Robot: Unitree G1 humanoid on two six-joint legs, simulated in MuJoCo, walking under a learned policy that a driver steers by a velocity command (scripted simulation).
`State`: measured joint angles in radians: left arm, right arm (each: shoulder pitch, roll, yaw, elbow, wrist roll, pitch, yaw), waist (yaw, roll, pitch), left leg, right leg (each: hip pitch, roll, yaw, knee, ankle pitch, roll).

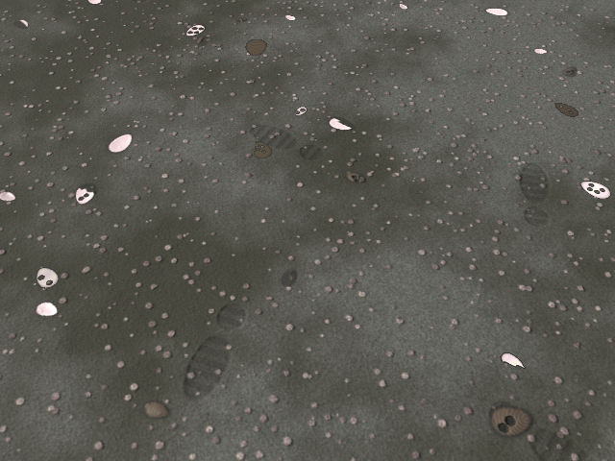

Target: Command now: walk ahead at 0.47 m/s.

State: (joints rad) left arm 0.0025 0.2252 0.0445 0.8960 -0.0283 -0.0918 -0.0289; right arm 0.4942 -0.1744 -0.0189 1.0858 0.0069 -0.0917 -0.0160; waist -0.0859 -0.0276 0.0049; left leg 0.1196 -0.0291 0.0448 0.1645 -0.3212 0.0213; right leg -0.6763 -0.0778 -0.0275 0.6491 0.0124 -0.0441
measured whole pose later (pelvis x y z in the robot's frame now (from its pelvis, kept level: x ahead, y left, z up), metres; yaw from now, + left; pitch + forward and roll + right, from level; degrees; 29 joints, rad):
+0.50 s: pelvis +0.29 -0.05 +0.01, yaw +3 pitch +1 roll -2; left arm 0.34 0.23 0.05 1.03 0.01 -0.11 0.00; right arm 0.12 -0.25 -0.07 0.90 0.02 -0.08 0.00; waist 0.05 0.04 -0.01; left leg -0.74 0.13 -0.06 0.78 0.08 0.04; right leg -0.01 0.07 -0.12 0.18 -0.20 -0.06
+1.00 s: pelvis +0.57 +0.05 +0.01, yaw +20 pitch +3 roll +0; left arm 0.06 0.28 0.06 0.79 0.01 -0.11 0.01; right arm 0.32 -0.25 -0.07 0.81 0.02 -0.07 0.00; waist -0.04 -0.03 0.02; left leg -0.18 -0.11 -0.09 0.33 -0.18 0.09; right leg -0.68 -0.11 0.09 0.78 -0.07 0.04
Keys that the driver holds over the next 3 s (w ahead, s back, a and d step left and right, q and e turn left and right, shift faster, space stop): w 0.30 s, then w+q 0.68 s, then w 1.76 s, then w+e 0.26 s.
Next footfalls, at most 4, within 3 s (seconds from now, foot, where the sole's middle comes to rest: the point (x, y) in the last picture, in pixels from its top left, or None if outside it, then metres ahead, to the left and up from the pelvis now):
0.10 right None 0.27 -0.13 -0.77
0.70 left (236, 425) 0.57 0.12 -0.77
1.20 right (275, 294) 0.91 0.02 -0.77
1.74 left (145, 251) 1.07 0.36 -0.77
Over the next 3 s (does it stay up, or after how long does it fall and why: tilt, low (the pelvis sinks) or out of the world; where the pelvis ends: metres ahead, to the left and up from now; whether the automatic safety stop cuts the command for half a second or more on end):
stays up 1.57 0.49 0.01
